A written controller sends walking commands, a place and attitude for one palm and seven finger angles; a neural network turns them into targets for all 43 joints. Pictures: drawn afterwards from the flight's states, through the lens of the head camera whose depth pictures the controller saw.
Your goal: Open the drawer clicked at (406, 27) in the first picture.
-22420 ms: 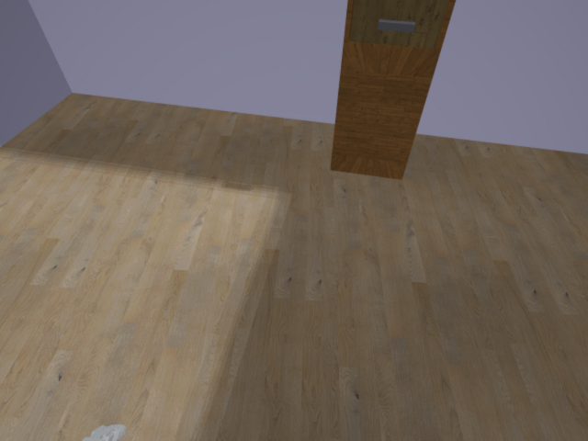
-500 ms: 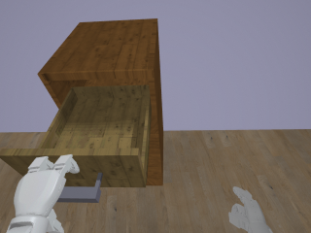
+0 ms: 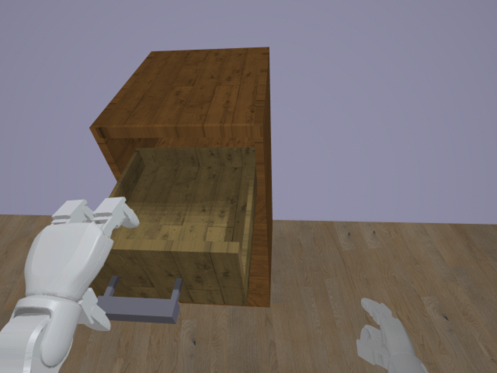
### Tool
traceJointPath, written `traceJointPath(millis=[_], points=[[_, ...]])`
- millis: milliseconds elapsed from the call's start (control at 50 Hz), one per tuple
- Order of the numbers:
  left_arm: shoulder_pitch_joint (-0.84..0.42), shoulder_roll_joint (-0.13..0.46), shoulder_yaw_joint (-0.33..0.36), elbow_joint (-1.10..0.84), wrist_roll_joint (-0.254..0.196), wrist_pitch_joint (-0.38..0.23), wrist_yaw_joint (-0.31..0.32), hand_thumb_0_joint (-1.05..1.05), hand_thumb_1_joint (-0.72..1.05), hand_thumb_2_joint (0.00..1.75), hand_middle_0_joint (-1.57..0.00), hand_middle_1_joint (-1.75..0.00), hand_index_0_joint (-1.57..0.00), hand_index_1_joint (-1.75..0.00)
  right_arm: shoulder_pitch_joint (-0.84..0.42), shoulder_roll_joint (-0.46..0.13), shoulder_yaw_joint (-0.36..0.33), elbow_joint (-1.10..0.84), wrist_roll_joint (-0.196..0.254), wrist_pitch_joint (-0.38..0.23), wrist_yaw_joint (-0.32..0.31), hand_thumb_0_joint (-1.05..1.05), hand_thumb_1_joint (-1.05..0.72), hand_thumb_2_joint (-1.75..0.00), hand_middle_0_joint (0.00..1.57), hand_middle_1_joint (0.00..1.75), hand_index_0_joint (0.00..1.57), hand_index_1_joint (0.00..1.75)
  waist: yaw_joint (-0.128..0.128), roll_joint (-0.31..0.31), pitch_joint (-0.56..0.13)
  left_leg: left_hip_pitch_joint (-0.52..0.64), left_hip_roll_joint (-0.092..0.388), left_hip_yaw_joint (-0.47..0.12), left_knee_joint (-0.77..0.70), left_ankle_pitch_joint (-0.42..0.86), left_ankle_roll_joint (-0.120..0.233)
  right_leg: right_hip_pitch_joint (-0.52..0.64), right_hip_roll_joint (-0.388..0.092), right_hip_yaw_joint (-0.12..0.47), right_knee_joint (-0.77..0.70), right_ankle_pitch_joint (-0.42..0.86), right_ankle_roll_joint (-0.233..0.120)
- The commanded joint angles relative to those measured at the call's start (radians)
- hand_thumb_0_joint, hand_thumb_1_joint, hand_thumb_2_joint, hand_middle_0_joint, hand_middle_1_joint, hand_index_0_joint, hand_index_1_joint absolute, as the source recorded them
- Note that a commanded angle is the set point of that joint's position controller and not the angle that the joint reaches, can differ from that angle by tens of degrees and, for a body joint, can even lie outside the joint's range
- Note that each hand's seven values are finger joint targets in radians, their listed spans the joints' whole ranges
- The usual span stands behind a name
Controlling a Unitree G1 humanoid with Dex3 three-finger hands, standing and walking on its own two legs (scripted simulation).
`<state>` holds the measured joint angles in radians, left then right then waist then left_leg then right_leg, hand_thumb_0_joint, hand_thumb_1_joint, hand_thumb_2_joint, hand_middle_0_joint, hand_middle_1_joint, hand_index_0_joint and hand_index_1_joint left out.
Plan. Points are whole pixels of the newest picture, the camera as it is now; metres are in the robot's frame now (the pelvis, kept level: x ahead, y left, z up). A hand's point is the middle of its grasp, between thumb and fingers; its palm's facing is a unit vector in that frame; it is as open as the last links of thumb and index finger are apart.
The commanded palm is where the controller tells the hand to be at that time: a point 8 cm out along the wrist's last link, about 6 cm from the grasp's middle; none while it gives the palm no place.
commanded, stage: lift the hand off the handle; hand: left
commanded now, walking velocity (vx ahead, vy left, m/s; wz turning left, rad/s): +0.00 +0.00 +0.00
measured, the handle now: (141, 296) +0.21 +0.24 +0.00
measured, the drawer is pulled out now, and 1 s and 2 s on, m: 0.29 0.29 0.29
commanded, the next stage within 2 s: draw the hand back to the body in 0.22 s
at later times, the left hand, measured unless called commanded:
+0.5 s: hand (81, 270) +0.18 +0.26 +0.14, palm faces +0.14 -0.07 -0.99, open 13.9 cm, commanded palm +0.14 +0.25 +0.20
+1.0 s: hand (91, 268) +0.18 +0.25 +0.14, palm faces +0.25 -0.55 -0.80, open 13.8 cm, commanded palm +0.14 +0.26 +0.20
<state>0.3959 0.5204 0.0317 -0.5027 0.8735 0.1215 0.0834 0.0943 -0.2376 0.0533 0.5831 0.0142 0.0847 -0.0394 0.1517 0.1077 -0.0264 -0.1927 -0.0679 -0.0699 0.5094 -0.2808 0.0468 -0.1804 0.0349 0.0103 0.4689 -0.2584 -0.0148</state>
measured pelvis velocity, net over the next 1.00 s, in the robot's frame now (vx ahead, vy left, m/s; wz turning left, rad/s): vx -0.01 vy -0.01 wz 0.01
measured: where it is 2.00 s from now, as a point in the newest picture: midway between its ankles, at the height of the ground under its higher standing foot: outside the picture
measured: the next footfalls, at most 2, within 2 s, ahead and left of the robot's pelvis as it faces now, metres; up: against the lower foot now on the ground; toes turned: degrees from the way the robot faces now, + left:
none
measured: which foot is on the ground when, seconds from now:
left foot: down 0.00-1.00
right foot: down 0.00-1.00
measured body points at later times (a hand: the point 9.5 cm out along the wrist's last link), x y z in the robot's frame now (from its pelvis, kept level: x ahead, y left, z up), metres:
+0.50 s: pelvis -0.01 -0.01 +0.00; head -0.02 -0.04 +0.45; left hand +0.16 +0.26 +0.20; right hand +0.22 -0.20 -0.08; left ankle -0.01 +0.09 -0.74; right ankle +0.00 -0.11 -0.74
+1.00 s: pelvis -0.01 -0.01 +0.00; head -0.01 -0.04 +0.45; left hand +0.16 +0.27 +0.19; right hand +0.22 -0.20 -0.08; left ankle -0.01 +0.09 -0.74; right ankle +0.00 -0.11 -0.74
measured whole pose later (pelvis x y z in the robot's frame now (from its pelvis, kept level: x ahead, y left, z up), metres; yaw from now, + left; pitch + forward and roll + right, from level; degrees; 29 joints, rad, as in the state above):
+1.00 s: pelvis -0.01 -0.01 +0.00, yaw +1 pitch -3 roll -1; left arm 0.43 0.48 0.24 -0.47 0.32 0.04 0.02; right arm 0.11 -0.24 0.05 0.57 0.03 0.01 -0.04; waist 0.11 0.09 0.03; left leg -0.17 -0.06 -0.08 0.49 -0.26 0.04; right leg -0.15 0.04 0.00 0.44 -0.24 -0.02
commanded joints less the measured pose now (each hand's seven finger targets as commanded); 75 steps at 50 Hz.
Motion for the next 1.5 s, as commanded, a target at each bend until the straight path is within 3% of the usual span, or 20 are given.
traceJointPath(millis=[0,80,180,340,460,580,620,760,900,920,940,960,980,1020,1060,1080,1140,1260,1360,1480], points=[[-0.132,0.2,0.176,-0.127,-0.005,0.062,-0.011,0.0,-0.5,0.3,-0.3,-1.2,-0.3,-1.2,-0.205,-0.094,-0.042,-0.155,0.013,-0.032,0.017,0.0,-0.9,-0.9,0.2,0.3,0.2,0.3,-0.024,-0.056,-0.063,0.007,0.069,0.019,-0.127,0.273,-0.037,0.049,-0.015,-0.033,-0.076,0.129,-0.018],[-0.122,0.219,0.184,-0.161,-0.051,0.136,-0.099,0.0,-0.5,0.3,-0.3,-1.2,-0.3,-1.2,-0.235,-0.097,-0.032,-0.178,0.026,-0.018,0.034,0.0,-0.9,-0.9,0.2,0.3,0.2,0.3,-0.014,-0.054,-0.121,0.005,0.061,0.033,-0.137,0.294,-0.029,0.133,-0.025,-0.027,-0.068,0.191,-0.008],[-0.079,0.198,0.164,-0.199,-0.082,0.113,-0.16,0.0,-0.5,0.3,-0.3,-1.2,-0.3,-1.2,-0.229,-0.106,-0.016,-0.218,0.027,-0.018,0.031,0.0,-0.9,-0.9,0.2,0.3,0.2,0.3,-0.022,-0.098,-0.094,0.015,0.066,0.044,-0.135,0.259,-0.018,0.098,-0.023,-0.039,-0.089,0.153,0.005],[-0.12,0.276,0.265,-0.219,-0.047,-0.026,-0.06,0.0,-0.5,0.3,-0.3,-1.2,-0.3,-1.2,-0.177,-0.108,-0.021,-0.211,0.007,-0.045,0.003,0.0,-0.9,-0.9,0.2,0.3,0.2,0.3,-0.005,-0.034,-0.086,0.054,0.057,0.04,-0.104,0.207,-0.018,0.026,-0.024,-0.035,-0.123,0.048,-0.006],[-0.156,0.279,0.284,-0.145,-0.075,-0.016,-0.059,0.0,-0.5,0.3,-0.3,-1.2,-0.3,-1.2,-0.202,-0.108,-0.041,-0.179,0.022,-0.06,0.011,0.0,-0.9,-0.9,0.2,0.3,0.2,0.3,-0.023,0.018,-0.077,0.04,0.046,0.031,-0.098,0.19,-0.025,0.029,-0.013,-0.007,-0.127,0.052,-0.014],[-0.145,0.232,0.195,-0.167,-0.085,-0.005,-0.11,0.0,-0.5,0.3,-0.3,-1.2,-0.3,-1.2,-0.188,-0.106,-0.033,-0.19,0.015,-0.072,0.006,0.0,-0.9,-0.9,0.2,0.3,0.2,0.3,-0.038,-0.04,-0.108,0.028,0.042,0.035,-0.103,0.199,-0.018,0.036,-0.023,-0.034,-0.108,0.071,-0.002],[-0.133,0.263,0.22,-0.173,-0.078,-0.014,-0.108,0.0,-0.5,0.3,-0.3,-1.2,-0.3,-1.2,-0.189,-0.116,-0.035,-0.193,0.011,-0.067,0.0,0.0,-0.9,-0.9,0.2,0.3,0.2,0.3,-0.033,-0.067,-0.09,0.02,0.046,0.033,-0.105,0.2,-0.017,0.034,-0.021,-0.034,-0.109,0.079,-0.001],[-0.075,0.292,0.315,-0.199,-0.066,-0.038,-0.05,0.0,-0.5,0.3,-0.3,-1.2,-0.3,-1.2,-0.196,-0.106,-0.033,-0.205,0.015,-0.069,0.011,0.0,-0.9,-0.9,0.2,0.3,0.2,0.3,-0.002,-0.027,-0.097,0.01,0.054,0.027,-0.091,0.219,-0.027,0.033,-0.011,-0.026,-0.098,0.077,-0.015],[-0.08,0.26,0.272,-0.135,-0.099,-0.008,-0.068,0.0,-0.5,0.3,-0.3,-1.2,-0.3,-1.2,-0.171,-0.111,-0.043,-0.192,0.02,-0.061,0.016,0.0,-0.9,-0.9,0.2,0.3,0.2,0.3,-0.03,-0.044,-0.073,-0.002,0.045,0.036,-0.09,0.19,-0.024,0.009,-0.019,-0.037,-0.093,0.064,-0.006],[-0.145,-0.109,0.251,-0.159,-0.815,-0.127,-0.033,0.0,-0.47,0.32,-0.3,-1.18,-0.3,-1.18,-0.095,-0.02,-0.04,-0.233,0.024,-0.136,-0.004,0.0,-0.9,-0.9,0.2,0.3,0.2,0.3,-0.139,-0.154,0.012,0.091,0.074,0.012,-0.089,0.112,-0.007,-0.006,-0.007,-0.05,-0.126,0.055,-0.018],[-0.044,-0.022,0.3,-0.088,-0.843,-0.172,-0.006,0.0,-0.43,0.33,-0.29,-1.15,-0.29,-1.15,-0.086,-0.053,-0.036,-0.194,0.012,-0.179,-0.018,0.0,-0.9,-0.9,0.2,0.3,0.2,0.3,-0.118,-0.211,-0.003,0.093,0.092,-0.006,-0.108,0.068,-0.009,0.004,-0.011,-0.047,-0.113,0.016,-0.013],[-0.008,-0.048,0.283,-0.081,-0.847,-0.187,0.0,0.0,-0.4,0.34,-0.29,-1.13,-0.29,-1.13,-0.112,-0.049,-0.029,-0.188,0.01,-0.203,-0.023,0.0,-0.9,-0.9,0.2,0.3,0.2,0.3,-0.108,-0.168,0.016,0.093,0.086,-0.007,-0.116,0.054,-0.011,-0.006,-0.004,-0.039,-0.123,-0.001,-0.015],[-0.009,-0.009,0.335,-0.167,-0.897,-0.212,0.013,0.0,-0.36,0.36,-0.29,-1.11,-0.29,-1.11,-0.081,-0.064,-0.037,-0.182,0.006,-0.208,-0.037,0.0,-0.9,-0.9,0.2,0.3,0.2,0.3,-0.1,-0.156,-0.055,0.103,0.082,-0.005,-0.125,0.113,-0.016,0.048,-0.019,-0.047,-0.123,0.046,-0.015],[-0.094,0.055,0.377,-0.32,-0.918,-0.259,0.043,0.0,-0.29,0.39,-0.29,-1.07,-0.29,-1.07,-0.076,-0.074,-0.035,-0.18,-0.008,-0.247,-0.051,0.0,-0.9,-0.9,0.2,0.3,0.2,0.3,-0.088,-0.041,-0.146,0.115,0.073,0.0,-0.125,0.175,-0.025,0.111,-0.035,-0.032,-0.103,0.11,-0.014],[-0.067,0.07,0.4,-0.339,-0.924,-0.274,0.066,0.0,-0.22,0.42,-0.28,-1.02,-0.28,-1.02,-0.062,-0.073,-0.027,-0.155,-0.017,-0.276,-0.056,0.0,-0.9,-0.9,0.2,0.3,0.2,0.3,-0.082,0.052,-0.119,0.089,0.071,-0.003,-0.135,0.206,-0.04,0.115,-0.035,-0.033,-0.104,0.131,-0.021],[-0.037,0.024,0.369,-0.324,-0.925,-0.278,0.065,0.0,-0.18,0.43,-0.28,-1.0,-0.28,-1.0,-0.055,-0.059,-0.024,-0.147,-0.017,-0.285,-0.054,0.0,-0.9,-0.9,0.2,0.3,0.2,0.3,-0.087,0.072,-0.081,0.076,0.072,-0.005,-0.144,0.223,-0.045,0.106,-0.038,-0.042,-0.099,0.142,-0.025],[-0.023,0.004,0.369,-0.291,-0.933,-0.284,0.06,0.0,-0.08,0.48,-0.27,-0.93,-0.27,-0.93,-0.047,-0.056,-0.027,-0.129,-0.014,-0.295,-0.04,0.0,-0.9,-0.9,0.2,0.3,0.2,0.3,-0.088,0.102,-0.018,0.053,0.075,-0.007,-0.145,0.271,-0.059,0.098,-0.036,-0.049,-0.099,0.182,-0.032],[0.071,-0.061,0.355,-0.158,-0.957,-0.283,0.024,0.0,0.13,0.57,-0.25,-0.8,-0.25,-0.8,-0.056,-0.06,-0.056,-0.115,-0.009,-0.262,-0.025,0.0,-0.9,-0.9,0.2,0.3,0.2,0.3,-0.089,-0.093,0.003,0.05,0.085,0.007,-0.137,0.339,-0.048,0.107,-0.029,-0.053,-0.113,0.263,-0.021],[0.078,-0.023,0.381,-0.217,-0.96,-0.292,0.023,0.0,0.31,0.64,-0.24,-0.68,-0.24,-0.68,-0.058,-0.07,-0.067,-0.127,-0.005,-0.244,-0.029,0.0,-0.9,-0.9,0.2,0.3,0.2,0.3,-0.087,-0.076,-0.109,0.085,0.08,0.021,-0.12,0.359,-0.041,0.145,-0.038,-0.041,-0.108,0.307,-0.012],[0.059,-0.002,0.396,-0.244,-0.955,-0.29,0.04,0.0,0.51,0.74,-0.23,-0.55,-0.23,-0.55,-0.057,-0.061,-0.061,-0.126,-0.004,-0.246,-0.043,0.0,-0.9,-0.9,0.2,0.3,0.2,0.3,-0.094,-0.037,-0.087,0.081,0.071,0.021,-0.124,0.328,-0.041,0.125,-0.043,-0.04,-0.121,0.289,-0.008]])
